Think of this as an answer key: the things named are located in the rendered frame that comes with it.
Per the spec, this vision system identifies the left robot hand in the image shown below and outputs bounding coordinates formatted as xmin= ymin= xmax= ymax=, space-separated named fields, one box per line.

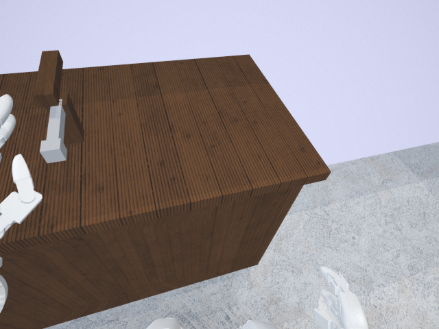
xmin=0 ymin=94 xmax=43 ymax=239

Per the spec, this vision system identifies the tap lever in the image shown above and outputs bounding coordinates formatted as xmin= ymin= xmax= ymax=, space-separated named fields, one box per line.
xmin=40 ymin=99 xmax=67 ymax=163

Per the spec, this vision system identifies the right robot hand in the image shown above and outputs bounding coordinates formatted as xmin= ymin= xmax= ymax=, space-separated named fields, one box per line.
xmin=314 ymin=266 xmax=368 ymax=329

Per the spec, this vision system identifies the counter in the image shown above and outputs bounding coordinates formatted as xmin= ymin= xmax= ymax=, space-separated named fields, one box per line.
xmin=0 ymin=50 xmax=331 ymax=329

